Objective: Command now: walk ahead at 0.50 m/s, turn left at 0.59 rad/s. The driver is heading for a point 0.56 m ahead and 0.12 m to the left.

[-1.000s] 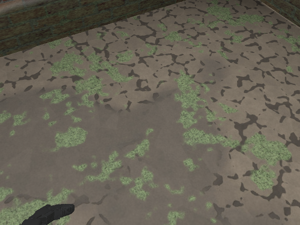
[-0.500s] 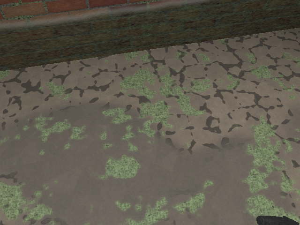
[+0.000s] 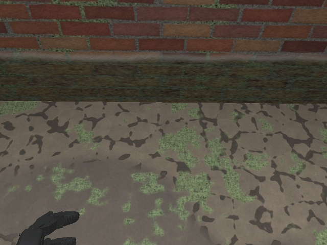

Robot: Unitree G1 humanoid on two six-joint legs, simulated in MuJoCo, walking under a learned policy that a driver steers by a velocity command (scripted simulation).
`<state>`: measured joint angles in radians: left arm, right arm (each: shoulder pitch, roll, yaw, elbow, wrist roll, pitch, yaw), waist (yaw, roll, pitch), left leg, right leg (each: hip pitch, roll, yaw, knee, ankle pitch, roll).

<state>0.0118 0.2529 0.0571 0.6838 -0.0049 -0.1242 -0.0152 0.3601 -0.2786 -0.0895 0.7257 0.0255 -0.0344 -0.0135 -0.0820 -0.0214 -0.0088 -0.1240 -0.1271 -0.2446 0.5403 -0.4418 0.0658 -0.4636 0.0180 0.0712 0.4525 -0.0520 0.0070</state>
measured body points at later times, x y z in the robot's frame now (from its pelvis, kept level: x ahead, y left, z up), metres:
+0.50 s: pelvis +0.25 +0.04 +0.00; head +0.28 +0.06 +0.44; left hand +0.17 +0.33 -0.13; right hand +0.55 -0.11 -0.07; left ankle +0.34 +0.18 -0.72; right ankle +0.12 -0.13 -0.72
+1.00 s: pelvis +0.41 +0.10 +0.01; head +0.44 +0.11 +0.45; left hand +0.44 +0.41 -0.09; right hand +0.66 -0.07 -0.10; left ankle +0.35 +0.18 -0.73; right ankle +0.54 +0.02 -0.73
